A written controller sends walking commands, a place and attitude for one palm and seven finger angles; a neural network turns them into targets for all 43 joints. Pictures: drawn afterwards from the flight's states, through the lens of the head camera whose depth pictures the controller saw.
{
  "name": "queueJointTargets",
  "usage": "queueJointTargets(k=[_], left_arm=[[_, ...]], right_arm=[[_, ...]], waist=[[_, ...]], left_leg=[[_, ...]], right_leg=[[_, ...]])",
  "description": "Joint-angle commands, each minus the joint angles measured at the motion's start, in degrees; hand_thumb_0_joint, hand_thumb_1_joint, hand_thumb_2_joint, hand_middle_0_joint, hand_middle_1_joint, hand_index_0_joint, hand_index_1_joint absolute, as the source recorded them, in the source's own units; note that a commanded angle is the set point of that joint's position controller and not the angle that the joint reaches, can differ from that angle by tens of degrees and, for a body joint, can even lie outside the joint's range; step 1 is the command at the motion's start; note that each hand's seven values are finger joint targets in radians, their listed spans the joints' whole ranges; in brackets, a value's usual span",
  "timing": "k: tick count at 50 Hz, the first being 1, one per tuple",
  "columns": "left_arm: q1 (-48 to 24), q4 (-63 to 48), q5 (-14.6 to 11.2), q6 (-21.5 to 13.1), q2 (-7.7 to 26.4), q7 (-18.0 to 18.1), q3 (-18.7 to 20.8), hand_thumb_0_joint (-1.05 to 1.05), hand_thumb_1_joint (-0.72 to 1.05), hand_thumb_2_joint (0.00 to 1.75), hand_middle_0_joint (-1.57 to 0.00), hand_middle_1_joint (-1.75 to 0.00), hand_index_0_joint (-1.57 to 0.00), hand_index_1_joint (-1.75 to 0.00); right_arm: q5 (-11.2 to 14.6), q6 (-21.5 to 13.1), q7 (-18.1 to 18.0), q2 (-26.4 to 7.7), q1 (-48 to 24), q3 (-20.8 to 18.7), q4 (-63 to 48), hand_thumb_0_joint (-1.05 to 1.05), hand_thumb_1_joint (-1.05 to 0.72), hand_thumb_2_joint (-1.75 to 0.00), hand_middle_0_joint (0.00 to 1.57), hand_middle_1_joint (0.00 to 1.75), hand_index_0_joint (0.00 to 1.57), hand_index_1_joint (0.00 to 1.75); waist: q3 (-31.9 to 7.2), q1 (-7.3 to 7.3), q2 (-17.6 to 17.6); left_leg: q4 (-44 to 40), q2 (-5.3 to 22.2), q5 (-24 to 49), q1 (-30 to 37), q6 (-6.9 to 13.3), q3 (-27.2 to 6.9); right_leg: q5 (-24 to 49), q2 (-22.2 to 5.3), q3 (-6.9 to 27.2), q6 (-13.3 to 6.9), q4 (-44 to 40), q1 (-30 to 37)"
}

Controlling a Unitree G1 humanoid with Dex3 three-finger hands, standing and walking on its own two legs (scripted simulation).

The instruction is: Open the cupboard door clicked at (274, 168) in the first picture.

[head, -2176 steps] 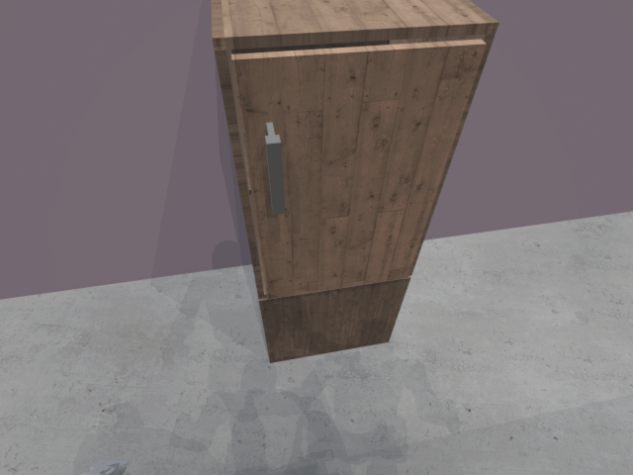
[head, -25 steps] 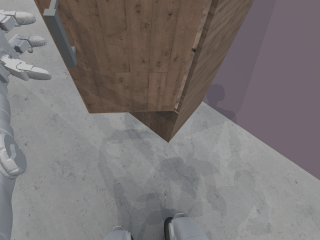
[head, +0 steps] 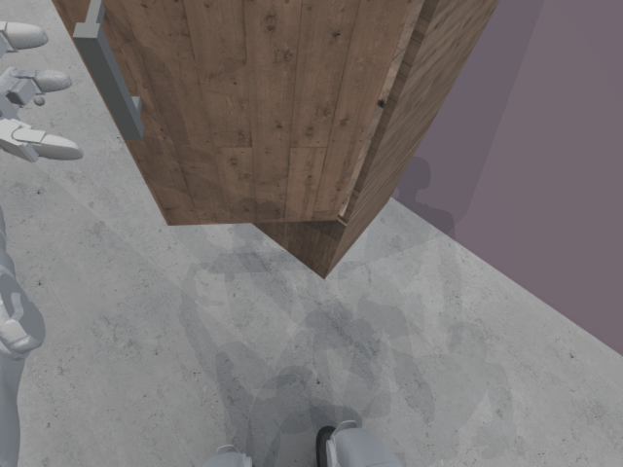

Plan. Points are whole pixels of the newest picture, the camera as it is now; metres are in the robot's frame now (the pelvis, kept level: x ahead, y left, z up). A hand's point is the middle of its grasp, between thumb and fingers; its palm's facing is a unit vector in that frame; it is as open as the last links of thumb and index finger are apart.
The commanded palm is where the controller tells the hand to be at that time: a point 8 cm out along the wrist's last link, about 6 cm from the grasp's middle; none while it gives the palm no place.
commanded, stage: move the hooked fingers beside the handle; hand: left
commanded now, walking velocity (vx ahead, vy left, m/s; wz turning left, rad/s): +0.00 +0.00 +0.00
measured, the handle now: (116, 76) +0.56 +0.18 +0.11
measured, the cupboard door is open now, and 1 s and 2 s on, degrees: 43 43 43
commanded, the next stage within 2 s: slide the fingers in behind the handle in 0.42 s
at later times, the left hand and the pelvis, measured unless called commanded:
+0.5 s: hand (56, 98) +0.52 +0.23 +0.12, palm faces -0.02 -1.00 -0.01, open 14.0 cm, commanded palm +0.50 +0.28 +0.11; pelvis -0.01 +0.00 -0.01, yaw +1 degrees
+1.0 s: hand (68, 99) +0.52 +0.22 +0.12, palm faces +0.01 -1.00 -0.01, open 14.2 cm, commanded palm +0.50 +0.25 +0.11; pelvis -0.01 +0.00 +0.00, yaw +1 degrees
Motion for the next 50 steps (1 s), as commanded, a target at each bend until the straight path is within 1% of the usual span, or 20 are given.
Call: queueJointTargets(k=[1, 4, 7, 8, 10, 13, 14, 15, 16, 17, 21, 25, 29, 30, 35, 36, 43, 46, 49, 50], left_arm=[[-25.4, -12.5, -2.4, -3.6, 12.9, -0.9, -1.2, 0.00, -0.50, 0.30, -0.30, -1.20, -0.30, -1.20], [-26.4, -12.5, -3.1, -3.4, 10.7, -0.5, -2.4, 0.00, -0.50, 0.30, -0.30, -1.20, -0.30, -1.20], [-25.9, -9.5, -2.1, -3.0, 11.7, 0.4, -2.3, 0.00, -0.50, 0.30, -0.30, -1.20, -0.30, -1.20], [-27.3, -8.7, -2.0, -2.8, 9.1, 0.7, -4.5, 0.00, -0.50, 0.30, -0.30, -1.20, -0.30, -1.20], [-29.9, -10.1, -1.5, -3.7, 11.6, 1.7, -2.9, 0.00, -0.50, 0.30, -0.30, -1.20, -0.30, -1.20], [-31.3, -10.1, -0.4, -4.6, 14.3, 2.6, -1.6, 0.00, -0.50, 0.30, -0.30, -1.20, -0.30, -1.20], [-32.9, -11.5, -0.7, -5.3, 13.8, 2.8, -1.7, 0.00, -0.50, 0.30, -0.30, -1.20, -0.30, -1.20], [-32.9, -11.9, -0.4, -5.7, 15.3, 2.9, -0.7, 0.00, -0.50, 0.30, -0.30, -1.20, -0.30, -1.20], [-32.2, -12.0, -0.3, -5.9, 15.4, 2.8, -0.5, 0.00, -0.50, 0.30, -0.30, -1.20, -0.30, -1.20], [-31.2, -11.4, -0.5, -5.7, 13.9, 2.6, -1.3, 0.00, -0.50, 0.30, -0.30, -1.20, -0.30, -1.20], [-29.6, -6.8, -0.1, -3.9, 15.2, 2.2, -1.3, 0.00, -0.50, 0.30, -0.30, -1.20, -0.30, -1.20], [-30.9, -8.9, 0.1, -4.4, 17.5, 2.2, 0.1, 0.00, -0.50, 0.30, -0.30, -1.20, -0.30, -1.20], [-31.1, -7.6, -0.8, -4.5, 13.6, 1.7, -2.1, 0.00, -0.50, 0.30, -0.30, -1.20, -0.30, -1.20], [-32.0, -8.2, -0.6, -4.5, 15.1, 1.8, -1.4, 0.00, -0.50, 0.30, -0.30, -1.20, -0.30, -1.20], [-32.3, -10.7, -0.5, -4.6, 12.9, 2.8, -2.1, 0.00, -0.50, 0.30, -0.30, -1.20, -0.30, -1.20], [-30.6, -9.6, -0.4, -4.3, 12.6, 3.2, -1.9, 0.00, -0.50, 0.30, -0.30, -1.20, -0.30, -1.20], [-32.2, -9.3, -0.3, -3.7, 6.9, 4.5, -6.1, 0.00, -0.50, 0.30, -0.30, -1.20, -0.30, -1.20], [-31.3, -11.7, -0.5, -4.6, 7.3, 4.6, -5.0, 0.00, -0.50, 0.30, -0.30, -1.20, -0.30, -1.20], [-31.4, -12.3, -1.4, -4.8, 3.3, 4.7, -7.4, 0.00, -0.50, 0.30, -0.30, -1.20, -0.30, -1.20], [-32.3, -12.3, -1.3, -4.8, 3.7, 4.9, -7.2, 0.00, -0.50, 0.30, -0.30, -1.20, -0.30, -1.20]], right_arm=[[0.0, -0.6, -0.8, -10.9, 10.3, -4.4, -1.2, 0.00, -0.90, -0.90, 0.20, 0.30, 0.20, 0.30], [-0.1, -0.8, -0.8, -11.0, 10.0, -4.2, -1.1, 0.00, -0.90, -0.90, 0.20, 0.30, 0.20, 0.30], [0.1, -0.8, -0.8, -10.9, 9.3, -4.0, -1.0, 0.00, -0.90, -0.90, 0.20, 0.30, 0.20, 0.30], [0.1, -0.9, -0.8, -10.8, 8.9, -3.9, -1.1, 0.00, -0.90, -0.90, 0.20, 0.30, 0.20, 0.30], [0.0, -1.1, -1.0, -11.0, 9.0, -3.8, -1.1, 0.00, -0.90, -0.90, 0.20, 0.30, 0.20, 0.30], [-0.1, -1.4, -1.0, -11.0, 8.9, -3.6, -1.5, 0.00, -0.90, -0.90, 0.20, 0.30, 0.20, 0.30], [-0.3, -1.6, -1.1, -10.9, 9.1, -3.5, -1.5, 0.00, -0.90, -0.90, 0.20, 0.30, 0.20, 0.30], [-0.3, -1.6, -0.8, -10.9, 9.2, -3.6, -1.3, 0.00, -0.90, -0.90, 0.20, 0.30, 0.20, 0.30], [-0.4, -1.6, -0.7, -10.8, 9.3, -3.7, -1.4, 0.00, -0.90, -0.90, 0.20, 0.30, 0.20, 0.30], [-0.3, -1.7, -0.6, -10.8, 9.2, -3.7, -1.5, 0.00, -0.90, -0.90, 0.20, 0.30, 0.20, 0.30], [0.1, -1.3, -0.9, -11.2, 9.2, -3.2, -1.8, 0.00, -0.90, -0.90, 0.20, 0.30, 0.20, 0.30], [-0.2, -1.4, -1.1, -11.4, 10.2, -3.3, -1.9, 0.00, -0.90, -0.90, 0.20, 0.30, 0.20, 0.30], [-0.2, -1.8, -1.1, -11.3, 10.7, -3.3, -1.4, 0.00, -0.90, -0.90, 0.20, 0.30, 0.20, 0.30], [-0.3, -1.8, -1.1, -11.5, 10.9, -3.3, -1.0, 0.00, -0.90, -0.90, 0.20, 0.30, 0.20, 0.30], [-0.7, -2.0, -0.6, -11.1, 11.9, -3.7, -0.5, 0.00, -0.90, -0.90, 0.20, 0.30, 0.20, 0.30], [-0.6, -1.9, -0.4, -11.1, 12.0, -3.8, -0.4, 0.00, -0.90, -0.90, 0.20, 0.30, 0.20, 0.30], [-0.7, -2.2, -0.1, -10.9, 11.6, -4.0, 0.4, 0.00, -0.90, -0.90, 0.20, 0.30, 0.20, 0.30], [-0.8, -2.4, 0.1, -10.7, 11.6, -4.3, 0.4, 0.00, -0.90, -0.90, 0.20, 0.30, 0.20, 0.30], [-0.7, -2.5, 0.3, -10.4, 11.1, -4.3, 0.4, 0.00, -0.90, -0.90, 0.20, 0.30, 0.20, 0.30], [-0.7, -2.4, 0.3, -10.5, 10.8, -4.4, 0.8, 0.00, -0.90, -0.90, 0.20, 0.30, 0.20, 0.30]], waist=[[-28.7, -0.16, 11.6], [-26.9, -0.68, 10.6], [-24.7, -0.65, 8.3], [-23.1, -1.74, 7.7], [-25.3, -1.45, 9.9], [-27.2, -1.20, 9.2], [-28.3, -1.49, 11.8], [-30.3, -0.73, 12.8], [-31.5, -0.68, 12.2], [-31.2, -0.77, 10.7], [-26.0, -1.16, 8.3], [-28.9, -1.15, 8.6], [-25.7, -2.14, 7.4], [-27.1, -1.81, 9.3], [-29.1, -1.47, 11.6], [-28.6, -1.12, 11.6], [-25.4, -2.68, 9.1], [-29.4, -1.46, 10.9], [-27.4, -2.24, 10.6], [-26.9, -2.31, 11.0]], left_leg=[[-2.1, -0.8, 40.9, 22.7, -0.6, -4.8], [-2.3, -0.8, 40.5, 22.2, -0.5, -5.0], [-2.3, -1.0, 36.9, 19.3, -0.5, -5.1], [-2.5, -1.2, 33.8, 18.0, -0.3, -4.8], [-2.2, -1.2, 34.2, 18.9, -0.5, -5.1], [-1.8, -1.4, 33.2, 17.9, -0.5, -5.3], [-1.5, -1.3, 35.6, 19.7, -0.8, -5.5], [-1.1, -1.1, 36.8, 20.8, -1.2, -5.8], [-0.9, -0.9, 38.0, 21.6, -1.3, -6.0], [-1.0, -1.0, 37.8, 21.2, -1.1, -5.8], [-2.0, -1.4, 30.5, 15.2, -0.4, -5.1], [-2.0, -1.3, 30.3, 16.0, -0.3, -5.2], [-2.5, -1.4, 27.0, 14.4, 0.1, -5.1], [-2.5, -1.3, 27.2, 15.1, -0.1, -5.1], [-2.3, -0.9, 31.5, 19.0, -0.8, -5.8], [-2.1, -1.0, 31.1, 18.9, -0.7, -5.6], [-2.8, -1.3, 27.4, 17.1, -0.2, -5.4], [-2.2, -1.2, 32.0, 20.5, -0.6, -5.6], [-2.1, -1.2, 33.0, 20.9, -0.5, -5.6], [-2.0, -1.0, 32.8, 21.0, -0.7, -5.7]], right_leg=[[25.2, 2.0, 0.6, -1.4, -0.5, 11.2], [24.9, 2.0, 0.4, -1.5, -0.5, 10.7], [22.9, 1.8, 0.4, -1.4, -0.3, 10.1], [21.6, 1.8, 0.4, -1.2, -0.5, 9.4], [21.7, 1.6, 0.7, -1.4, 0.1, 9.4], [21.6, 1.5, 0.8, -1.4, 0.8, 10.5], [22.0, 1.5, 0.8, -1.6, 1.2, 9.7], [22.2, 1.5, 0.8, -1.5, 1.4, 9.9], [22.6, 1.6, 0.8, -1.5, 1.5, 10.2], [22.8, 1.7, 0.7, -1.4, 1.3, 10.4], [20.5, 1.6, 0.8, -1.3, 0.7, 10.8], [20.2, 1.7, 0.9, -1.3, 0.8, 11.4], [18.2, 1.9, 0.7, -1.5, 0.1, 10.5], [18.1, 1.8, 0.9, -1.4, 0.1, 10.3], [18.5, 1.9, 0.3, -1.6, 0.4, 8.4], [18.0, 2.0, 0.4, -1.6, 0.2, 8.0], [16.9, 2.0, 0.4, -1.4, -0.7, 7.8], [19.3, 2.0, 0.3, -1.7, 0.0, 8.9], [19.7, 2.1, 0.1, -1.8, -0.1, 7.9], [19.4, 2.0, 0.1, -1.6, -0.1, 7.2]])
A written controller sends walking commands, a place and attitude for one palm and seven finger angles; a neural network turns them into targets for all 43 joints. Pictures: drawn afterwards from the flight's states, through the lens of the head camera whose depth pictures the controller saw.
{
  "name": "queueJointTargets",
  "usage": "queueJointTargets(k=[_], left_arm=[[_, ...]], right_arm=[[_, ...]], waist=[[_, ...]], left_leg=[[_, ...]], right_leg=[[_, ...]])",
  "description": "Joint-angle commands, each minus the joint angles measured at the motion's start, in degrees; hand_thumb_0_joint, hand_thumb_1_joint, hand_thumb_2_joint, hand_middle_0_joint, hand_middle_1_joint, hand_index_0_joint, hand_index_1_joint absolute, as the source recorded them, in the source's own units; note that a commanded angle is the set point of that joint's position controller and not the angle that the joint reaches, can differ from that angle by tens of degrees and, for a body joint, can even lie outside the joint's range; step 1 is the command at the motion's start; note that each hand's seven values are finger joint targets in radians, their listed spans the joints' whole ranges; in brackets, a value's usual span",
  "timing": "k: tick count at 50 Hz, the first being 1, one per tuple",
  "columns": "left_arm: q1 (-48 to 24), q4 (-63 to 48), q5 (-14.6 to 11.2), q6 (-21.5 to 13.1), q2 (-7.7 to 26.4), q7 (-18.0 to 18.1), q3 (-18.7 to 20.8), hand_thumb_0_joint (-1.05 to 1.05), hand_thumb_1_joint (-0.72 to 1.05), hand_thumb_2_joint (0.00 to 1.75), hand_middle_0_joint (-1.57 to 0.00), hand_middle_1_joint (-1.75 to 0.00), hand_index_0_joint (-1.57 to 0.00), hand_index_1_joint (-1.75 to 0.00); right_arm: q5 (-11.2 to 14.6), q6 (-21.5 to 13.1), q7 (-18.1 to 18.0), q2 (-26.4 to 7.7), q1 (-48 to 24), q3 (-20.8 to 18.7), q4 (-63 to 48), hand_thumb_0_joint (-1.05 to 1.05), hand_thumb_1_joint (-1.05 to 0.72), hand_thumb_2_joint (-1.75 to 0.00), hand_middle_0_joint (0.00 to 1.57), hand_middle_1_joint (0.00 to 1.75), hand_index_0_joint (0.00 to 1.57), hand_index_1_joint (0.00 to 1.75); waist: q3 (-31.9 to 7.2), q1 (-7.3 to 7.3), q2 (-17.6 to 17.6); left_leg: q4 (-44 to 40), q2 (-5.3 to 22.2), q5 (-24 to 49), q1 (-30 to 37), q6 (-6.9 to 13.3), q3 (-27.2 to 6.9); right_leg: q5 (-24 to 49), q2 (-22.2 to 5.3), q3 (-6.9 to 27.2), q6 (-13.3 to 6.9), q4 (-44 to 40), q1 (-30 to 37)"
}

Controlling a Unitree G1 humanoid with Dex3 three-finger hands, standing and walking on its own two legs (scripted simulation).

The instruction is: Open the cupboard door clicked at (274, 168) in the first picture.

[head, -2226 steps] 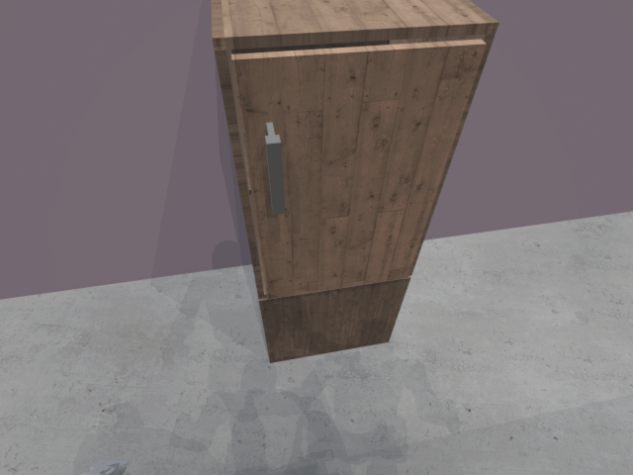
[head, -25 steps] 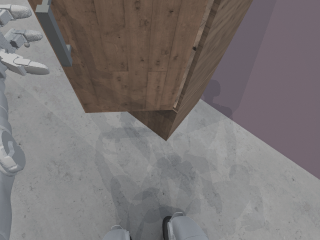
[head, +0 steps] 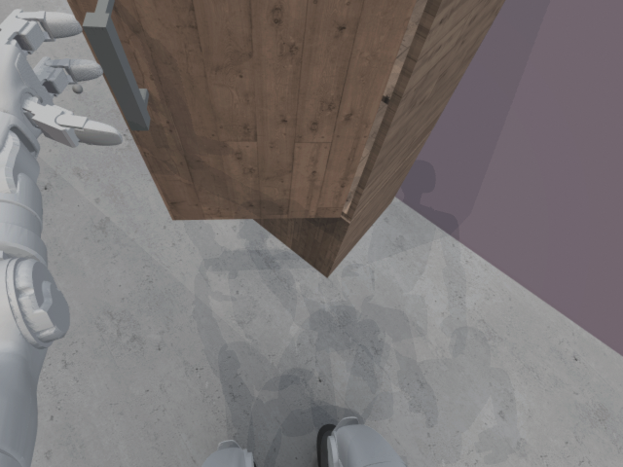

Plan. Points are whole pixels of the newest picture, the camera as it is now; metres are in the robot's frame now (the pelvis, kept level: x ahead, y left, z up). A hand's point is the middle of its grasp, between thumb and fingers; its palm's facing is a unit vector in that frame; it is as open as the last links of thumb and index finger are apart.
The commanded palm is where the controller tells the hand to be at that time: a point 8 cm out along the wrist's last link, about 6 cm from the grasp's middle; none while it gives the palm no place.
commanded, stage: slide the fingers in behind the handle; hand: left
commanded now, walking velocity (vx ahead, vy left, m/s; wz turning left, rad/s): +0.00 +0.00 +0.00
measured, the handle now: (124, 67) +0.57 +0.17 +0.12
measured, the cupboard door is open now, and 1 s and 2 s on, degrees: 43 43 43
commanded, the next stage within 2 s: move the hooked fingers beside the handle in 1.10 s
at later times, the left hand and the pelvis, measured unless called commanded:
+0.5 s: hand (85, 93) +0.53 +0.20 +0.12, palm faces +0.03 -1.00 -0.02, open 14.7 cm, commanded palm +0.51 +0.21 +0.12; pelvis +0.01 +0.00 +0.00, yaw +2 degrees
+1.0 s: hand (95, 100) +0.52 +0.19 +0.12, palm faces +0.05 -1.00 -0.03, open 15.4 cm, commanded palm +0.51 +0.19 +0.12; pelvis +0.01 +0.00 +0.00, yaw +4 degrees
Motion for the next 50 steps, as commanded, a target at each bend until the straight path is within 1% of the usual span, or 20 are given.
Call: queueJointTargets(k=[1, 8, 10, 13, 15, 17, 18, 20, 23, 24, 26, 28, 30, 32, 34, 40, 42, 45, 49, 50], left_arm=[[-28.4, -14.0, -1.4, -4.7, 7.0, -1.7, -2.2, 0.00, -0.50, 0.30, -0.30, -1.20, -0.30, -1.20], [-28.1, -15.6, -2.1, -5.0, 2.2, -0.8, -4.5, 0.00, -0.50, 0.30, -0.30, -1.20, -0.30, -1.20], [-27.7, -16.8, -2.3, -5.5, 1.4, -0.6, -4.9, 0.00, -0.50, 0.30, -0.30, -1.20, -0.30, -1.20], [-28.1, -15.7, -2.3, -5.2, -1.9, -0.2, -7.2, 0.00, -0.50, 0.30, -0.30, -1.20, -0.30, -1.20], [-29.8, -16.9, -2.4, -5.5, -3.1, 0.1, -8.4, 0.00, -0.50, 0.30, -0.30, -1.20, -0.30, -1.20], [-29.8, -14.5, -2.4, -5.1, -4.3, 0.5, -9.1, 0.00, -0.50, 0.30, -0.30, -1.20, -0.30, -1.20], [-29.0, -14.4, -2.2, -5.1, -3.9, 0.6, -8.6, 0.00, -0.50, 0.30, -0.30, -1.20, -0.30, -1.20], [-30.8, -16.9, -2.4, -5.6, -6.0, 0.7, -10.4, 0.00, -0.50, 0.30, -0.30, -1.20, -0.30, -1.20], [-30.6, -15.1, -2.6, -5.3, -7.7, 0.8, -11.6, 0.00, -0.50, 0.30, -0.30, -1.20, -0.30, -1.20], [-31.0, -16.4, -3.0, -5.6, -9.4, 0.8, -12.5, 0.00, -0.50, 0.30, -0.30, -1.20, -0.30, -1.20], [-30.4, -15.7, -2.7, -5.6, -8.6, 0.9, -12.1, 0.00, -0.50, 0.30, -0.30, -1.20, -0.30, -1.20], [-31.4, -16.6, -2.7, -5.6, -12.7, 1.1, -15.1, 0.00, -0.50, 0.30, -0.30, -1.20, -0.30, -1.20], [-32.2, -19.1, -3.0, -6.3, -12.4, 1.5, -14.9, 0.00, -0.50, 0.30, -0.30, -1.20, -0.30, -1.20], [-31.0, -17.2, -3.0, -5.9, -14.3, 1.9, -16.0, 0.00, -0.50, 0.30, -0.30, -1.20, -0.30, -1.20], [-32.6, -18.5, -3.3, -6.1, -17.0, 2.3, -17.7, 0.00, -0.50, 0.30, -0.30, -1.20, -0.30, -1.20], [-33.1, -17.6, -2.7, -6.4, -15.6, 3.1, -17.0, 0.00, -0.50, 0.30, -0.30, -1.20, -0.30, -1.20], [-33.5, -16.2, -2.7, -6.2, -17.5, 3.0, -18.1, 0.00, -0.50, 0.30, -0.30, -1.20, -0.30, -1.20], [-34.3, -16.8, -2.8, -6.6, -15.2, 2.9, -16.6, 0.00, -0.50, 0.30, -0.30, -1.20, -0.30, -1.20], [-33.6, -16.4, -3.3, -6.8, -17.2, 2.5, -17.7, 0.00, -0.50, 0.30, -0.30, -1.20, -0.30, -1.20], [-34.6, -17.3, -3.0, -7.1, -15.4, 2.6, -16.7, 0.00, -0.50, 0.30, -0.30, -1.20, -0.30, -1.20]], right_arm=[[0.1, -0.5, -0.4, -10.5, 11.0, -4.0, -1.1, 0.00, -0.90, -0.90, 0.20, 0.30, 0.20, 0.30], [0.0, -1.1, 0.2, -10.0, 10.0, -4.4, -0.7, 0.00, -0.90, -0.90, 0.20, 0.30, 0.20, 0.30], [0.0, -1.1, 0.3, -9.8, 9.7, -4.4, -0.7, 0.00, -0.90, -0.90, 0.20, 0.30, 0.20, 0.30], [0.0, -1.2, 0.5, -9.6, 9.3, -4.5, -0.1, 0.00, -0.90, -0.90, 0.20, 0.30, 0.20, 0.30], [-0.1, -1.5, 0.6, -9.5, 9.1, -4.5, 0.2, 0.00, -0.90, -0.90, 0.20, 0.30, 0.20, 0.30], [-0.1, -1.6, 0.6, -9.5, 9.1, -4.5, 0.7, 0.00, -0.90, -0.90, 0.20, 0.30, 0.20, 0.30], [-0.1, -1.7, 0.6, -9.6, 9.2, -4.5, 0.6, 0.00, -0.90, -0.90, 0.20, 0.30, 0.20, 0.30], [-0.2, -2.0, 0.7, -9.3, 9.1, -4.7, 1.0, 0.00, -0.90, -0.90, 0.20, 0.30, 0.20, 0.30], [-0.2, -2.2, 0.9, -9.3, 8.8, -4.6, 1.2, 0.00, -0.90, -0.90, 0.20, 0.30, 0.20, 0.30], [-0.2, -2.5, 0.9, -9.0, 8.8, -4.6, 1.1, 0.00, -0.90, -0.90, 0.20, 0.30, 0.20, 0.30], [-0.3, -2.4, 1.1, -9.2, 8.9, -4.7, 1.6, 0.00, -0.90, -0.90, 0.20, 0.30, 0.20, 0.30], [-0.4, -2.7, 1.4, -8.9, 8.4, -4.8, 1.7, 0.00, -0.90, -0.90, 0.20, 0.30, 0.20, 0.30], [-0.5, -2.9, 1.4, -9.0, 8.8, -5.2, 2.2, 0.00, -0.90, -0.90, 0.20, 0.30, 0.20, 0.30], [-0.4, -3.0, 1.6, -8.9, 8.4, -5.1, 2.4, 0.00, -0.90, -0.90, 0.20, 0.30, 0.20, 0.30], [-0.5, -3.5, 1.7, -8.6, 8.5, -5.2, 2.5, 0.00, -0.90, -0.90, 0.20, 0.30, 0.20, 0.30], [-0.6, -3.9, 1.9, -8.9, 8.2, -5.2, 3.5, 0.00, -0.90, -0.90, 0.20, 0.30, 0.20, 0.30], [-0.6, -4.1, 1.9, -8.7, 7.9, -5.0, 3.5, 0.00, -0.90, -0.90, 0.20, 0.30, 0.20, 0.30], [-0.6, -4.4, 1.7, -8.9, 7.8, -5.0, 3.7, 0.00, -0.90, -0.90, 0.20, 0.30, 0.20, 0.30], [-0.5, -4.8, 1.6, -8.7, 7.6, -4.9, 3.2, 0.00, -0.90, -0.90, 0.20, 0.30, 0.20, 0.30], [-0.6, -4.8, 1.6, -8.9, 7.7, -5.0, 3.5, 0.00, -0.90, -0.90, 0.20, 0.30, 0.20, 0.30]], waist=[[-27.1, -2.28, 10.1], [-27.7, -2.21, 9.1], [-29.3, -1.66, 10.9], [-27.1, -2.50, 8.6], [-27.9, -2.58, 11.0], [-25.6, -3.46, 7.8], [-26.4, -2.89, 7.6], [-28.6, -3.11, 10.5], [-26.5, -3.55, 8.5], [-27.2, -3.71, 9.7], [-28.2, -3.09, 10.2], [-27.3, -3.63, 10.5], [-29.8, -3.36, 10.9], [-27.8, -3.75, 9.0], [-27.6, -4.20, 10.2], [-28.0, -3.65, 9.7], [-26.0, -4.28, 8.8], [-28.0, -4.03, 9.6], [-27.2, -4.13, 8.9], [-28.1, -3.85, 9.4]], left_leg=[[-3.7, -0.4, 33.1, 23.6, -0.7, -4.8], [-3.4, -0.4, 35.6, 25.3, -0.9, -5.0], [-3.1, -0.3, 39.1, 26.8, -1.2, -5.2], [-3.2, -0.4, 37.4, 26.1, -1.0, -5.4], [-3.0, -0.3, 38.7, 27.7, -1.3, -5.7], [-3.2, -0.6, 35.8, 25.5, -0.9, -5.5], [-3.3, -0.7, 35.5, 25.1, -0.9, -5.5], [-2.7, -0.5, 38.9, 28.3, -1.3, -6.0], [-3.0, -0.8, 36.3, 26.3, -1.1, -5.8], [-2.8, -0.8, 38.2, 27.6, -1.0, -5.8], [-2.6, -0.7, 39.3, 28.5, -1.5, -6.4], [-2.9, -0.7, 38.6, 29.0, -1.6, -6.6], [-2.6, -0.4, 41.8, 31.3, -1.9, -7.2], [-2.8, -0.5, 40.0, 30.1, -1.9, -7.2], [-2.9, -0.6, 40.6, 31.0, -1.7, -7.3], [-3.0, -0.9, 39.5, 30.8, -2.0, -7.5], [-3.2, -1.2, 36.6, 29.2, -1.6, -7.1], [-2.9, -1.4, 36.9, 29.4, -1.6, -6.9], [-2.9, -1.4, 37.1, 29.2, -1.4, -6.9], [-2.8, -1.3, 37.7, 29.7, -1.7, -7.3]], right_leg=[[19.5, 2.5, 1.1, -1.4, -1.7, 8.8], [20.9, 2.5, 0.9, -1.3, -1.5, 9.1], [22.3, 2.4, 0.9, -1.5, -0.9, 9.2], [21.6, 2.5, 0.6, -1.3, -1.2, 8.6], [21.2, 2.4, 0.6, -1.4, -1.1, 7.3], [20.8, 2.4, 0.6, -1.3, -1.4, 7.6], [20.8, 2.3, 0.6, -1.4, -1.2, 8.4], [21.3, 2.3, 0.5, -1.4, -0.9, 6.9], [20.8, 2.3, 0.4, -1.4, -1.1, 7.3], [21.4, 2.3, 0.3, -1.5, -0.9, 7.0], [21.1, 2.3, 0.2, -1.5, -0.7, 6.5], [20.0, 2.3, 0.0, -1.5, -0.9, 5.5], [20.9, 2.4, -0.1, -1.5, -0.6, 5.7], [20.0, 2.4, -0.3, -1.4, -0.9, 5.3], [20.1, 2.3, -0.4, -1.5, -0.8, 4.8], [19.6, 2.3, -0.3, -1.6, -0.7, 5.0], [18.9, 2.3, -0.3, -1.5, -1.0, 4.7], [19.8, 2.2, 0.0, -1.6, -0.6, 5.5], [19.8, 2.2, -0.1, -1.7, -0.5, 5.4], [19.6, 2.1, -0.1, -1.6, -0.3, 5.2]])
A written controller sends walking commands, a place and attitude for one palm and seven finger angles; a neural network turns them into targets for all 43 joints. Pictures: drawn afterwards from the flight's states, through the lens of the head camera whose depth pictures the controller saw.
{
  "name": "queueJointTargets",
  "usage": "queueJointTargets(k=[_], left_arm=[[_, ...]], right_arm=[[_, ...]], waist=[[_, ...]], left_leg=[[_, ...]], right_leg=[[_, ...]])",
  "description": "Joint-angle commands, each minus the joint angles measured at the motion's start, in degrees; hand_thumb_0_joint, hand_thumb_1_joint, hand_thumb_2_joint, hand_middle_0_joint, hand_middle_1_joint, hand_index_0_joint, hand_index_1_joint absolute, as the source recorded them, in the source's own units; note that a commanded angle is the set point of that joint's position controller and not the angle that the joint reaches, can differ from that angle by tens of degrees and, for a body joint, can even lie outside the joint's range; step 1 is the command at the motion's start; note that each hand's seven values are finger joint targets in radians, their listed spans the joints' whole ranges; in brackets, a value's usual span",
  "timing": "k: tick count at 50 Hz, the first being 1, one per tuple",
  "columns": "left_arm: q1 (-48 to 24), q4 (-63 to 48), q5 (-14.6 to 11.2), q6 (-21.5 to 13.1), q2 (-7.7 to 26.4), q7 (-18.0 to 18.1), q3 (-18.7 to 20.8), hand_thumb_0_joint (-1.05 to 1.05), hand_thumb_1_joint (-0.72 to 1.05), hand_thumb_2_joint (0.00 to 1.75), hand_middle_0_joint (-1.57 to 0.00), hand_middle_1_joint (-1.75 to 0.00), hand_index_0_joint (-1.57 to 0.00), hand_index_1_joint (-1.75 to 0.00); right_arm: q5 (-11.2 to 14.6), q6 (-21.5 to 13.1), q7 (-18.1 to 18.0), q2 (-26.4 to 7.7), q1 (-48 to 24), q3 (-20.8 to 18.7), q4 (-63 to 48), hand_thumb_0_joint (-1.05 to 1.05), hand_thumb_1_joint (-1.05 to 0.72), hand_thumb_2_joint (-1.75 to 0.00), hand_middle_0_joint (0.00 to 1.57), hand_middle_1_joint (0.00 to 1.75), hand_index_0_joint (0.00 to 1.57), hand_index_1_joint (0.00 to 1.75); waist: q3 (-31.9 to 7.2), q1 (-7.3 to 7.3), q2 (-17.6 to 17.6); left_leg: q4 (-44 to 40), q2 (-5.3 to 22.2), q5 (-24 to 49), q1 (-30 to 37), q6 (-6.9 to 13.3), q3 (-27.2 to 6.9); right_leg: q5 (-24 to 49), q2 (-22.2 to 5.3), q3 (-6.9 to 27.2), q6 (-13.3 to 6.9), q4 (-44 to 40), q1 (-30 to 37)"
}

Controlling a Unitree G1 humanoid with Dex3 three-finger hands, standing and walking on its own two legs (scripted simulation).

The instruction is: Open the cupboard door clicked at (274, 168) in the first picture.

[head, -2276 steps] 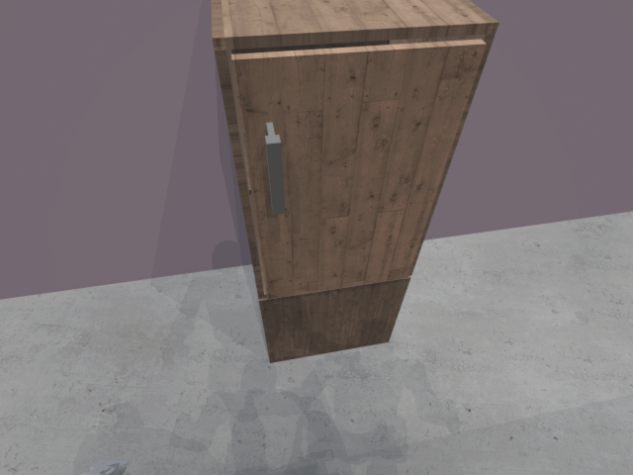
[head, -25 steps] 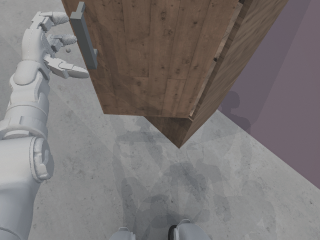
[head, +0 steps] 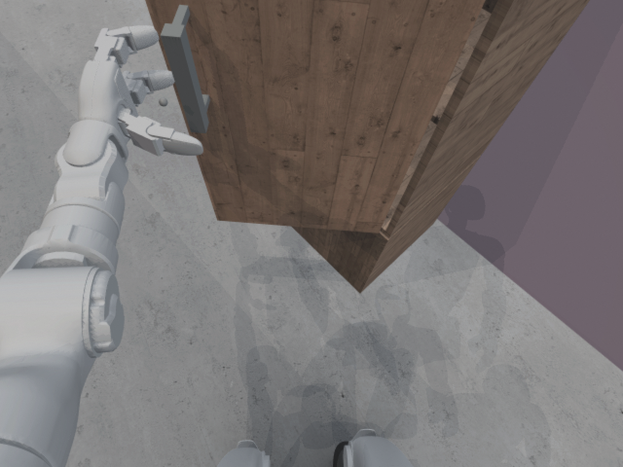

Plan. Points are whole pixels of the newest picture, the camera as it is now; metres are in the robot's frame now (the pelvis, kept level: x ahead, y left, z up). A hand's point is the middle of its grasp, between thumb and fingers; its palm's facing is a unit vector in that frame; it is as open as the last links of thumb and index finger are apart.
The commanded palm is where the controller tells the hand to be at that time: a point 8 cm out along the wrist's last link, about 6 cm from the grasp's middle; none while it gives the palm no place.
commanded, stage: slide the fingers in behind the handle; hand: left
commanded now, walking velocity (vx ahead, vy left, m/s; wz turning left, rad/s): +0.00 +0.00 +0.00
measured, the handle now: (191, 74) +0.58 +0.13 +0.12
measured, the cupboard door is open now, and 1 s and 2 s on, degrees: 43 43 43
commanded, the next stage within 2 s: move the hooked fingers beside the handle in 0.10 s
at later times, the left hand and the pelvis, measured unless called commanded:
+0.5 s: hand (164, 103) +0.52 +0.16 +0.12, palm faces -0.04 -1.00 -0.02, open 15.6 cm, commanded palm +0.51 +0.17 +0.12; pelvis -0.01 +0.00 +0.00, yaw -1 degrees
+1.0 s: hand (160, 102) +0.53 +0.16 +0.12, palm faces -0.06 -1.00 -0.02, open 15.4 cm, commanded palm +0.51 +0.19 +0.12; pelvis +0.00 +0.00 +0.00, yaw -2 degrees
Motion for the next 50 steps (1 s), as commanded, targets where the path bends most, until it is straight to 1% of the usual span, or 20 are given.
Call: queueJointTargets(k=[1, 7, 10, 13, 16, 18, 19, 21, 23, 25, 28, 30, 31, 34, 35, 38, 39, 41, 47, 50], left_arm=[[-33.9, -15.6, 1.9, -5.2, -4.9, -6.3, -5.3, 0.00, -0.50, 0.30, -0.30, -1.20, -0.30, -1.20], [-34.4, -15.5, 3.0, -5.5, -3.0, -5.5, -4.4, 0.00, -0.50, 0.30, -0.30, -1.20, -0.30, -1.20], [-35.0, -17.6, 2.8, -5.9, -4.1, -5.6, -5.3, 0.00, -0.50, 0.30, -0.30, -1.20, -0.30, -1.20], [-34.6, -14.7, 2.9, -5.3, -3.3, -5.7, -4.8, 0.00, -0.50, 0.30, -0.30, -1.20, -0.30, -1.20], [-34.1, -14.9, 2.8, -5.6, -0.4, -6.0, -2.7, 0.00, -0.50, 0.30, -0.30, -1.20, -0.30, -1.20], [-33.4, -14.2, 2.8, -5.5, 0.8, -6.3, -1.8, 0.00, -0.50, 0.30, -0.30, -1.20, -0.30, -1.20], [-32.8, -14.7, 2.4, -5.7, 1.1, -6.4, -1.4, 0.00, -0.50, 0.30, -0.30, -1.20, -0.30, -1.20], [-33.2, -13.7, 2.5, -5.6, 3.2, -6.7, 0.1, 0.00, -0.50, 0.30, -0.30, -1.20, -0.30, -1.20], [-32.5, -13.6, 2.6, -5.4, 2.4, -7.1, -0.8, 0.00, -0.50, 0.30, -0.30, -1.20, -0.30, -1.20], [-32.2, -14.4, 2.6, -5.8, 4.0, -7.2, 0.4, 0.00, -0.50, 0.30, -0.30, -1.20, -0.30, -1.20], [-32.3, -13.4, 2.8, -5.3, 4.8, -7.4, 0.8, 0.00, -0.50, 0.30, -0.30, -1.20, -0.30, -1.20], [-31.8, -14.5, 2.6, -5.7, 6.3, -7.4, 2.1, 0.00, -0.50, 0.30, -0.30, -1.20, -0.30, -1.20], [-31.0, -14.4, 2.8, -5.7, 7.5, -7.4, 3.1, 0.00, -0.50, 0.30, -0.30, -1.20, -0.30, -1.20], [-30.5, -15.9, 2.1, -5.9, 5.5, -7.9, 1.8, 0.00, -0.50, 0.30, -0.30, -1.20, -0.30, -1.20], [-29.4, -15.4, 2.3, -5.9, 7.7, -7.8, 3.6, 0.00, -0.50, 0.30, -0.30, -1.20, -0.30, -1.20], [-29.9, -15.0, 2.6, -5.5, 6.8, -7.6, 2.5, 0.00, -0.50, 0.30, -0.30, -1.20, -0.30, -1.20], [-30.2, -16.4, 2.4, -6.0, 7.1, -7.6, 2.8, 0.00, -0.50, 0.30, -0.30, -1.20, -0.30, -1.20], [-29.7, -16.3, 2.7, -6.0, 8.8, -7.4, 4.1, 0.00, -0.50, 0.30, -0.30, -1.20, -0.30, -1.20], [-28.5, -14.4, 3.0, -5.6, 12.1, -8.0, 6.2, 0.00, -0.50, 0.30, -0.30, -1.20, -0.30, -1.20], [-27.3, -16.7, 2.5, -6.1, 12.0, -8.5, 6.7, 0.00, -0.50, 0.30, -0.30, -1.20, -0.30, -1.20]], right_arm=[[0.2, -0.9, -0.5, -9.9, 11.0, -3.4, -1.6, 0.00, -0.90, -0.90, 0.20, 0.30, 0.20, 0.30], [0.2, -1.0, -0.6, -9.9, 11.1, -3.2, -1.8, 0.00, -0.90, -0.90, 0.20, 0.30, 0.20, 0.30], [0.1, -1.2, -0.5, -9.7, 11.1, -3.4, -1.8, 0.00, -0.90, -0.90, 0.20, 0.30, 0.20, 0.30], [0.3, -1.0, -0.7, -10.0, 11.0, -3.1, -1.6, 0.00, -0.90, -0.90, 0.20, 0.30, 0.20, 0.30], [0.4, -1.1, -0.9, -10.2, 11.0, -3.0, -1.8, 0.00, -0.90, -0.90, 0.20, 0.30, 0.20, 0.30], [0.4, -1.1, -1.1, -10.3, 11.3, -3.0, -1.9, 0.00, -0.90, -0.90, 0.20, 0.30, 0.20, 0.30], [0.5, -1.1, -1.2, -10.3, 11.2, -2.9, -2.2, 0.00, -0.90, -0.90, 0.20, 0.30, 0.20, 0.30], [0.5, -1.0, -1.3, -10.5, 11.3, -2.8, -2.1, 0.00, -0.90, -0.90, 0.20, 0.30, 0.20, 0.30], [0.7, -1.0, -1.3, -10.3, 11.1, -2.7, -2.5, 0.00, -0.90, -0.90, 0.20, 0.30, 0.20, 0.30], [0.7, -1.0, -1.5, -10.4, 11.4, -2.8, -2.6, 0.00, -0.90, -0.90, 0.20, 0.30, 0.20, 0.30], [0.7, -0.8, -1.6, -10.5, 11.5, -2.7, -2.8, 0.00, -0.90, -0.90, 0.20, 0.30, 0.20, 0.30], [0.7, -0.8, -1.7, -10.5, 11.6, -2.7, -2.8, 0.00, -0.90, -0.90, 0.20, 0.30, 0.20, 0.30], [0.7, -0.7, -1.7, -10.7, 11.8, -2.8, -3.0, 0.00, -0.90, -0.90, 0.20, 0.30, 0.20, 0.30], [0.8, -0.6, -1.7, -10.4, 11.7, -2.8, -3.5, 0.00, -0.90, -0.90, 0.20, 0.30, 0.20, 0.30], [0.8, -0.4, -1.7, -10.7, 11.8, -3.0, -3.3, 0.00, -0.90, -0.90, 0.20, 0.30, 0.20, 0.30], [0.8, -0.1, -1.7, -10.5, 11.5, -2.8, -3.4, 0.00, -0.90, -0.90, 0.20, 0.30, 0.20, 0.30], [0.9, -0.2, -1.8, -10.5, 11.7, -2.9, -3.7, 0.00, -0.90, -0.90, 0.20, 0.30, 0.20, 0.30], [0.8, 0.0, -1.8, -10.6, 11.8, -2.9, -3.4, 0.00, -0.90, -0.90, 0.20, 0.30, 0.20, 0.30], [1.0, 0.4, -2.2, -10.8, 11.3, -2.7, -3.9, 0.00, -0.90, -0.90, 0.20, 0.30, 0.20, 0.30], [0.9, 0.4, -2.2, -10.6, 11.4, -2.8, -4.3, 0.00, -0.90, -0.90, 0.20, 0.30, 0.20, 0.30]], waist=[[-28.1, -7.81, 8.3], [-27.7, -8.02, 7.2], [-29.9, -7.54, 10.6], [-27.1, -8.20, 7.2], [-27.8, -7.50, 8.2], [-27.5, -7.38, 6.8], [-27.6, -7.10, 8.3], [-27.4, -7.20, 6.4], [-26.2, -7.25, 7.5], [-28.3, -6.78, 8.3], [-26.7, -7.12, 6.9], [-28.2, -6.28, 9.2], [-28.8, -6.06, 8.5], [-28.6, -6.20, 8.4], [-29.3, -5.68, 8.0], [-27.0, -6.33, 7.5], [-27.9, -5.99, 8.7], [-29.2, -5.73, 8.1], [-26.8, -5.65, 6.9], [-30.6, -4.59, 9.6]], left_leg=[[-2.8, 0.8, 37.0, 27.7, -1.1, -3.4], [-3.0, 0.7, 34.4, 25.7, -0.7, -3.0], [-2.8, 0.8, 37.7, 28.8, -1.1, -3.3], [-3.2, 0.5, 32.9, 25.3, -0.7, -2.8], [-3.3, 0.5, 32.7, 25.1, -0.7, -2.7], [-3.5, 0.5, 32.0, 24.2, -0.5, -2.6], [-3.5, 0.4, 33.0, 24.7, -0.5, -2.4], [-3.6, 0.4, 30.4, 23.2, -0.3, -2.2], [-3.9, 0.3, 29.5, 22.5, -0.3, -1.8], [-3.6, 0.5, 32.0, 23.9, -0.4, -2.1], [-3.9, 0.4, 29.2, 21.8, -0.2, -1.8], [-3.8, 0.5, 31.6, 23.4, -0.5, -1.9], [-3.6, 0.6, 32.1, 23.5, -0.5, -2.0], [-3.6, 0.7, 34.0, 24.2, -0.4, -2.0], [-3.6, 1.0, 34.4, 24.3, -0.6, -2.1], [-4.0, 0.9, 31.8, 23.0, -0.4, -1.7], [-3.9, 0.9, 33.8, 24.1, -0.5, -1.9], [-3.8, 1.0, 34.6, 24.4, -0.6, -1.9], [-4.2, 0.8, 31.3, 21.4, -0.2, -1.3], [-3.7, 1.0, 36.2, 24.5, -0.6, -1.4]], right_leg=[[21.8, 3.8, 1.9, -1.5, -1.7, 2.4], [21.7, 3.6, 2.2, -1.5, -1.8, 3.3], [21.9, 3.7, 2.2, -1.5, -1.7, 2.5], [21.1, 3.7, 2.1, -1.5, -2.1, 3.3], [21.1, 3.6, 2.4, -1.6, -2.1, 3.9], [21.4, 3.6, 2.4, -1.6, -2.1, 4.9], [21.6, 3.7, 2.5, -1.7, -2.2, 4.8], [21.1, 3.7, 2.6, -1.6, -2.4, 5.4], [20.7, 3.6, 2.7, -1.6, -2.6, 5.1], [21.6, 3.7, 2.8, -1.6, -2.2, 5.3], [20.9, 3.6, 2.8, -1.5, -2.4, 5.8], [21.4, 3.7, 2.8, -1.6, -2.2, 5.8], [21.5, 3.7, 2.8, -1.6, -2.2, 6.1], [22.3, 3.8, 2.6, -1.6, -2.2, 6.4], [22.4, 3.8, 2.7, -1.5, -2.2, 6.4], [21.5, 3.9, 2.7, -1.3, -2.6, 5.9], [21.9, 3.8, 2.6, -1.6, -2.4, 6.2], [22.7, 3.8, 2.8, -1.4, -2.3, 6.7], [22.3, 3.7, 3.1, -1.3, -2.5, 7.6], [24.3, 3.8, 3.2, -1.4, -2.1, 8.3]])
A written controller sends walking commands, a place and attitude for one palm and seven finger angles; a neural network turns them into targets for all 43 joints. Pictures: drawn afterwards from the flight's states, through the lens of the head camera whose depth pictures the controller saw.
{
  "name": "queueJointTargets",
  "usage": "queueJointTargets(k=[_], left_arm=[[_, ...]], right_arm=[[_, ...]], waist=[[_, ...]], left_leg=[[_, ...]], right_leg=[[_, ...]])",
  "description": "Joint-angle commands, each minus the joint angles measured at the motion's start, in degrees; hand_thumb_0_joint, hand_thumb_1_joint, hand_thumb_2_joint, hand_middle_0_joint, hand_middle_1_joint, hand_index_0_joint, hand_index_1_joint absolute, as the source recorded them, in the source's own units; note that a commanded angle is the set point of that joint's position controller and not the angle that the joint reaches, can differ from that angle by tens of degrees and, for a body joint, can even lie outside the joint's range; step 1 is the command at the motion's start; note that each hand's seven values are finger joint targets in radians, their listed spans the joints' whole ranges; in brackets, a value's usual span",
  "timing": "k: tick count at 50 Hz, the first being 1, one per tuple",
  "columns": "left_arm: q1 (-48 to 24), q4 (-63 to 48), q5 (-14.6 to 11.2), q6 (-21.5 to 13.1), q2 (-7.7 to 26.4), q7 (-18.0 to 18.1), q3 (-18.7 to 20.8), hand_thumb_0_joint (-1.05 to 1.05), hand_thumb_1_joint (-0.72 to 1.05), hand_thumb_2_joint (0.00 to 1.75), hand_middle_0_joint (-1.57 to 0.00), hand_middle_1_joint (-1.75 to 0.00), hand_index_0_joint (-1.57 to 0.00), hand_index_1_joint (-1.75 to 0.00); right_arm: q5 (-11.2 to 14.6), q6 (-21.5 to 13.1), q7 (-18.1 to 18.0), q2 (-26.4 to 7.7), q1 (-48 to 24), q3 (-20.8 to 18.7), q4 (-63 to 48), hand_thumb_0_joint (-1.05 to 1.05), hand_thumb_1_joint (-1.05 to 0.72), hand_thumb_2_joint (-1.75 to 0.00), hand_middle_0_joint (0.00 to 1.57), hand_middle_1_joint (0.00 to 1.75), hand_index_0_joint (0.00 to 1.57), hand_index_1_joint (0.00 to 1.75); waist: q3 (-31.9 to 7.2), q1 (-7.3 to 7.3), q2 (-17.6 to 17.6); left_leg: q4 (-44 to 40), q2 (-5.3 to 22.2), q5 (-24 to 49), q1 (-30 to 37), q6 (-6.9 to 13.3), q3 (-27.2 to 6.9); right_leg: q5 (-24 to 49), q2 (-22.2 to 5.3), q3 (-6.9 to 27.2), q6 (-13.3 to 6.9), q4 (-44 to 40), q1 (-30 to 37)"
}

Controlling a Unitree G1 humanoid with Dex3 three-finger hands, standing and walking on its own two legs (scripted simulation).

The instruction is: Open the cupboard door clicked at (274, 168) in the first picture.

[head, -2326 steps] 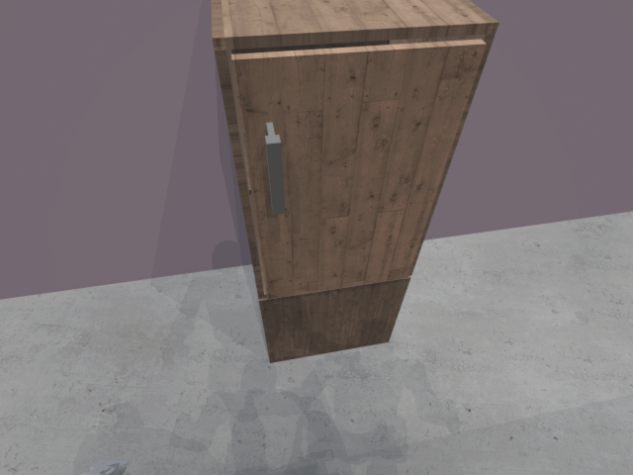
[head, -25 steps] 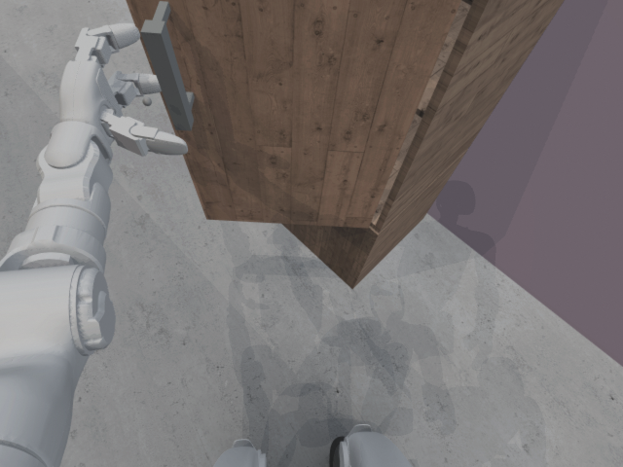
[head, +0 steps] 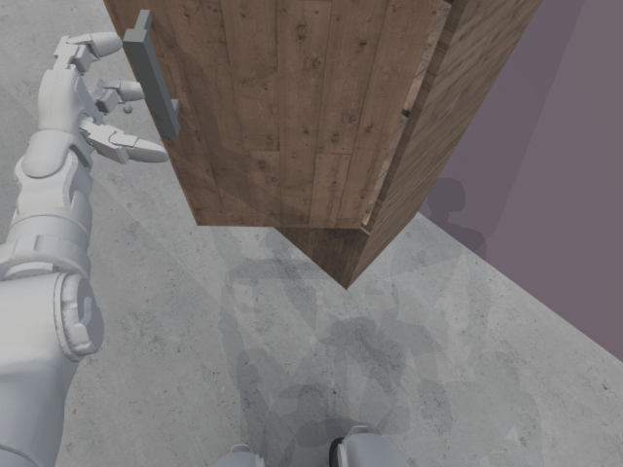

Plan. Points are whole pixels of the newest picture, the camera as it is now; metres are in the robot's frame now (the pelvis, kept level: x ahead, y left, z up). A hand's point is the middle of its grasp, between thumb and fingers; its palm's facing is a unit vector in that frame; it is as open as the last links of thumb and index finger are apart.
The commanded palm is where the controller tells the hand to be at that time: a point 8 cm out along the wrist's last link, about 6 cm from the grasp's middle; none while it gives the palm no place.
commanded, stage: move the hooked fingers beside the handle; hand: left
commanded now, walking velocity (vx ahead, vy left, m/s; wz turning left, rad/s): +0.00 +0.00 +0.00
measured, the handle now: (158, 79) +0.58 +0.15 +0.12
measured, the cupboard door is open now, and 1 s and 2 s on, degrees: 43 43 43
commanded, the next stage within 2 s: slide the fingers in behind the handle in 1.62 s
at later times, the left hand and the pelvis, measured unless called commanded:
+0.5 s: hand (122, 104) +0.52 +0.18 +0.12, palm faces -0.07 -1.00 -0.03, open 14.0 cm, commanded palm +0.50 +0.24 +0.12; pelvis -0.01 +0.00 +0.00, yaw -2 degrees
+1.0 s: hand (100, 103) +0.53 +0.21 +0.12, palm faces -0.08 -1.00 -0.02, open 14.0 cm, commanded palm +0.52 +0.26 +0.12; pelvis -0.01 +0.00 -0.01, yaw -2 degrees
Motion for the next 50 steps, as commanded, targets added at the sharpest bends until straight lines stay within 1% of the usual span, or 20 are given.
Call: queueJointTargets(k=[1, 3, 6, 9, 11, 17, 20, 22, 25, 27, 29, 32, 34, 35, 38, 39, 41, 44, 46, 50], left_arm=[[-28.9, -15.4, 0.0, -5.4, 9.8, -3.8, 0.6, 0.00, -0.50, 0.30, -0.30, -1.20, -0.30, -1.20], [-29.2, -15.1, -0.4, -4.9, 8.0, -4.3, -0.8, 0.00, -0.50, 0.30, -0.30, -1.20, -0.30, -1.20], [-28.9, -14.9, -0.1, -5.1, 11.8, -4.3, 1.9, 0.00, -0.50, 0.30, -0.30, -1.20, -0.30, -1.20], [-28.1, -16.2, -0.6, -5.1, 10.7, -4.6, 1.3, 0.00, -0.50, 0.30, -0.30, -1.20, -0.30, -1.20], [-26.5, -13.2, -0.6, -4.3, 13.0, -4.7, 3.4, 0.00, -0.50, 0.30, -0.30, -1.20, -0.30, -1.20], [-25.1, -11.0, 1.7, -3.4, 21.3, -3.8, 8.0, 0.00, -0.50, 0.30, -0.30, -1.20, -0.30, -1.20], [-25.9, -13.4, 1.3, -4.7, 21.8, -4.5, 8.4, 0.00, -0.50, 0.30, -0.30, -1.20, -0.30, -1.20], [-25.9, -10.9, 1.3, -4.1, 22.7, -5.5, 8.3, 0.00, -0.50, 0.30, -0.30, -1.20, -0.30, -1.20], [-25.4, -11.6, 0.9, -3.9, 21.9, -6.4, 7.8, 0.00, -0.50, 0.30, -0.30, -1.20, -0.30, -1.20], [-26.5, -10.7, 0.7, -3.3, 22.2, -6.8, 7.4, 0.00, -0.50, 0.30, -0.30, -1.20, -0.30, -1.20], [-26.9, -12.2, 0.3, -3.6, 21.8, -7.2, 7.2, 0.00, -0.50, 0.30, -0.30, -1.20, -0.30, -1.20], [-28.3, -9.9, 0.6, -2.8, 21.9, -7.5, 6.3, 0.00, -0.50, 0.30, -0.30, -1.20, -0.30, -1.20], [-28.1, -11.4, 0.6, -3.4, 25.1, -7.5, 8.9, 0.00, -0.50, 0.30, -0.30, -1.20, -0.30, -1.20], [-27.8, -10.8, 1.0, -3.3, 23.6, -7.8, 7.3, 0.00, -0.50, 0.30, -0.30, -1.20, -0.30, -1.20], [-28.0, -8.0, 1.3, -2.5, 27.0, -7.9, 9.1, 0.00, -0.50, 0.30, -0.30, -1.20, -0.30, -1.20], [-28.5, -8.3, 1.2, -2.6, 25.7, -8.1, 8.1, 0.00, -0.50, 0.30, -0.30, -1.20, -0.30, -1.20], [-28.7, -8.1, 1.8, -2.6, 27.8, -8.4, 9.1, 0.00, -0.50, 0.30, -0.30, -1.20, -0.30, -1.20], [-30.6, -8.8, 1.1, -2.8, 25.4, -8.9, 7.2, 0.00, -0.50, 0.30, -0.30, -1.20, -0.30, -1.20], [-29.7, -8.6, 1.3, -2.6, 28.5, -9.2, 9.6, 0.00, -0.50, 0.30, -0.30, -1.20, -0.30, -1.20], [-30.7, -9.5, 1.3, -2.2, 25.6, -9.4, 7.5, 0.00, -0.50, 0.30, -0.30, -1.20, -0.30, -1.20]], right_arm=[[0.2, -0.4, -0.6, -10.3, 10.7, -3.7, -2.3, 0.00, -0.90, -0.90, 0.20, 0.30, 0.20, 0.30], [0.3, -0.3, -0.6, -10.2, 10.1, -3.5, -2.7, 0.00, -0.90, -0.90, 0.20, 0.30, 0.20, 0.30], [0.4, -0.1, -1.0, -10.4, 10.5, -3.5, -2.5, 0.00, -0.90, -0.90, 0.20, 0.30, 0.20, 0.30], [0.4, 0.0, -1.0, -10.1, 10.3, -3.5, -3.3, 0.00, -0.90, -0.90, 0.20, 0.30, 0.20, 0.30], [0.5, 0.4, -1.1, -10.4, 10.2, -3.5, -3.1, 0.00, -0.90, -0.90, 0.20, 0.30, 0.20, 0.30], [0.7, 1.0, -1.5, -10.7, 10.0, -2.8, -5.4, 0.00, -0.90, -0.90, 0.20, 0.30, 0.20, 0.30], [0.7, 0.9, -1.5, -10.7, 10.1, -3.0, -6.1, 0.00, -0.90, -0.90, 0.20, 0.30, 0.20, 0.30], [0.9, 1.2, -1.7, -11.0, 10.1, -2.8, -6.0, 0.00, -0.90, -0.90, 0.20, 0.30, 0.20, 0.30], [1.0, 1.2, -1.9, -11.1, 10.3, -2.9, -6.2, 0.00, -0.90, -0.90, 0.20, 0.30, 0.20, 0.30], [1.0, 1.3, -2.0, -11.3, 10.5, -2.8, -5.9, 0.00, -0.90, -0.90, 0.20, 0.30, 0.20, 0.30], [1.0, 1.2, -2.1, -11.3, 10.8, -2.9, -6.1, 0.00, -0.90, -0.90, 0.20, 0.30, 0.20, 0.30], [1.0, 1.3, -2.2, -11.6, 11.0, -2.6, -5.3, 0.00, -0.90, -0.90, 0.20, 0.30, 0.20, 0.30], [0.9, 1.2, -2.4, -11.9, 11.4, -2.8, -5.5, 0.00, -0.90, -0.90, 0.20, 0.30, 0.20, 0.30], [0.9, 1.2, -2.3, -11.5, 11.1, -2.6, -5.4, 0.00, -0.90, -0.90, 0.20, 0.30, 0.20, 0.30], [0.9, 1.3, -2.5, -12.1, 11.6, -2.4, -5.2, 0.00, -0.90, -0.90, 0.20, 0.30, 0.20, 0.30], [0.9, 1.2, -2.6, -12.0, 11.6, -2.3, -5.5, 0.00, -0.90, -0.90, 0.20, 0.30, 0.20, 0.30], [0.9, 1.2, -2.8, -12.2, 11.8, -2.3, -5.4, 0.00, -0.90, -0.90, 0.20, 0.30, 0.20, 0.30], [0.7, 1.0, -2.7, -12.2, 12.3, -2.2, -5.4, 0.00, -0.90, -0.90, 0.20, 0.30, 0.20, 0.30], [0.7, 1.2, -2.9, -12.4, 12.6, -2.2, -5.2, 0.00, -0.90, -0.90, 0.20, 0.30, 0.20, 0.30], [0.5, 1.3, -2.6, -12.2, 13.1, -2.4, -5.0, 0.00, -0.90, -0.90, 0.20, 0.30, 0.20, 0.30]], waist=[[-29.7, -2.66, 7.3], [-27.6, -3.19, 6.7], [-28.2, -2.73, 6.5], [-28.4, -2.45, 8.0], [-27.0, -2.61, 4.5], [-25.6, -1.47, 3.6], [-29.4, -1.22, 6.2], [-26.8, -1.95, 3.6], [-27.6, -1.55, 6.8], [-25.9, -2.60, 4.6], [-27.4, -2.27, 6.2], [-24.4, -3.47, 5.5], [-27.0, -2.47, 6.6], [-27.2, -2.52, 8.9], [-24.2, -2.98, 5.1], [-24.6, -3.29, 6.2], [-25.8, -2.98, 7.6], [-25.6, -4.16, 6.7], [-27.8, -3.42, 8.1], [-28.2, -3.93, 9.8]], left_leg=[[-3.1, 0.2, 35.7, 23.3, -0.6, -3.3], [-3.6, -0.2, 32.6, 21.2, -0.3, -2.6], [-3.5, 0.0, 33.7, 21.0, -0.3, -2.8], [-3.6, -0.1, 35.1, 21.8, -0.4, -2.6], [-3.6, 0.0, 32.8, 19.2, -0.1, -2.3], [-4.2, -0.9, 25.8, 11.7, 0.6, -0.9], [-3.8, -0.7, 28.3, 14.8, 0.3, -0.9], [-4.0, -0.6, 25.6, 12.1, 0.5, -0.8], [-4.3, -0.5, 26.1, 14.3, 0.3, -1.1], [-4.2, -0.3, 24.2, 13.2, 0.6, -1.1], [-4.3, -0.5, 24.5, 13.9, 0.6, -1.2], [-4.5, -0.3, 21.8, 12.5, 0.7, -1.3], [-4.2, -0.4, 23.2, 13.6, 0.6, -1.4], [-4.1, -0.4, 23.6, 14.3, 0.3, -1.5], [-4.2, -0.2, 21.0, 10.7, 0.7, -1.5], [-4.2, -0.3, 21.8, 11.6, 0.7, -1.5], [-3.8, -0.2, 22.2, 12.3, 0.5, -1.8], [-3.7, 0.0, 22.5, 13.4, 0.6, -2.2], [-3.2, 0.1, 24.5, 14.0, 0.3, -2.0], [-3.0, 0.5, 27.3, 17.0, -0.2, -3.0]], right_leg=[[23.6, 2.8, 1.0, -1.4, -1.7, 9.3], [23.1, 2.7, 1.2, -1.2, -2.3, 9.6], [23.7, 2.7, 1.2, -1.3, -1.9, 10.3], [24.2, 2.7, 1.1, -1.4, -2.0, 10.7], [24.3, 2.7, 1.3, -1.1, -2.2, 11.4], [23.8, 2.2, 2.6, -1.0, -1.9, 15.5], [24.9, 2.3, 2.6, -1.1, -1.5, 15.8], [23.7, 2.4, 2.6, -0.8, -1.9, 15.6], [22.3, 2.4, 2.4, -1.1, -2.0, 14.0], [21.0, 2.5, 2.5, -0.8, -2.5, 13.0], [20.8, 2.5, 2.5, -1.1, -2.4, 13.5], [18.2, 2.5, 2.5, -0.7, -3.0, 11.2], [19.0, 2.6, 2.5, -1.1, -2.5, 12.2], [18.6, 2.5, 2.4, -1.1, -2.4, 11.0], [17.1, 2.6, 2.5, -0.8, -2.9, 11.5], [17.5, 2.7, 2.4, -1.0, -2.6, 10.9], [16.9, 2.6, 2.4, -1.0, -2.4, 10.0], [16.4, 2.8, 2.0, -1.0, -2.4, 8.8], [18.0, 2.7, 2.2, -1.0, -2.1, 9.4], [17.6, 3.0, 1.3, -1.1, -1.8, 6.6]])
